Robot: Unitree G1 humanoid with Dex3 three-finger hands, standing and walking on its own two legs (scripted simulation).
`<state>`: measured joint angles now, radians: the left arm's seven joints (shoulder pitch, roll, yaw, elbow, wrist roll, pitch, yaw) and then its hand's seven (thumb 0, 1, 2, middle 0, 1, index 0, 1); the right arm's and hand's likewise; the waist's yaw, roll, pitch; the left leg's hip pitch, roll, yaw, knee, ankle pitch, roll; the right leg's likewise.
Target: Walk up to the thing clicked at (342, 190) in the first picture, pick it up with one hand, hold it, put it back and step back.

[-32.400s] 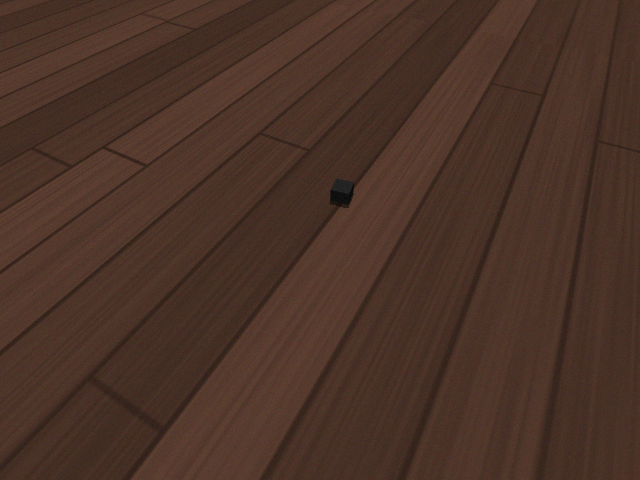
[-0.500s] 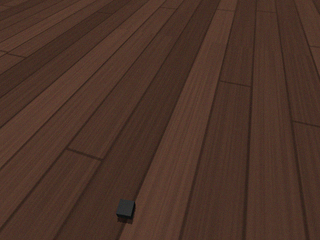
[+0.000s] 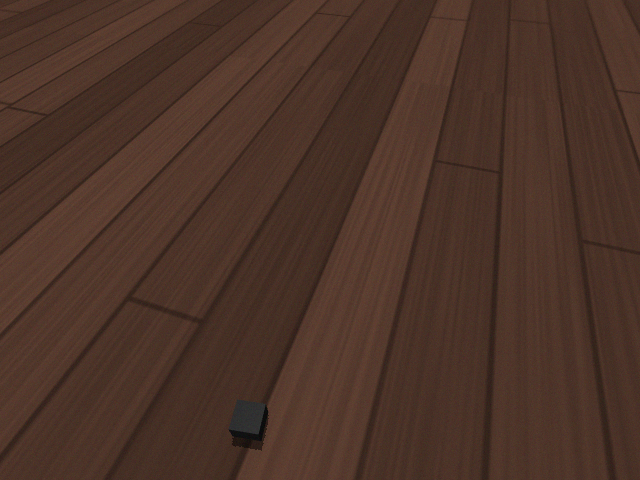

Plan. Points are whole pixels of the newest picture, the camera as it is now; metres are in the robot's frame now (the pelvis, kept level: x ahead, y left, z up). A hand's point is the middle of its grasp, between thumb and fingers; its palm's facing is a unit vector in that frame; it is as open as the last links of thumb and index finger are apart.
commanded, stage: stand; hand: left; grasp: from above
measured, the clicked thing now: (249, 420) +0.43 +0.24 -0.75
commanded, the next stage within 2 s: step back in 0.48 s
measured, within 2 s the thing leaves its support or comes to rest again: neither
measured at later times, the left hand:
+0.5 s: hand out of the picture +0.08 +0.25 -0.16, palm faces +0.02 -0.94 -0.34, open 7.3 cm
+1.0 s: hand out of the picture +0.07 +0.31 -0.18, palm faces -0.06 -0.93 -0.36, open 7.3 cm
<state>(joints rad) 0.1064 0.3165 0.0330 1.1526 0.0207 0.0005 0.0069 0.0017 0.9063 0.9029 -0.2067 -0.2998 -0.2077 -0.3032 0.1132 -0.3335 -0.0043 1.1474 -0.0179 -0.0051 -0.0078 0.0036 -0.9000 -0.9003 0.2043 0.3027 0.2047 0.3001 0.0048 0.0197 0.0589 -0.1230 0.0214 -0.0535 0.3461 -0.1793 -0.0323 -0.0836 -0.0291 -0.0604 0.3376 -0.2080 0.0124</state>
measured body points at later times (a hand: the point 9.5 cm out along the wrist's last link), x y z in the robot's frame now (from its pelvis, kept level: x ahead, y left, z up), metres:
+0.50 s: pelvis +0.01 +0.00 +0.00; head +0.02 -0.01 +0.45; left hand +0.08 +0.30 -0.13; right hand +0.08 -0.30 -0.14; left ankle +0.01 +0.14 -0.75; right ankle -0.01 -0.12 -0.75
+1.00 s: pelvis -0.06 +0.06 -0.02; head +0.02 +0.07 +0.42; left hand +0.08 +0.36 -0.15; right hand +0.00 -0.25 -0.14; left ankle -0.05 +0.14 -0.75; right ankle -0.10 -0.08 -0.68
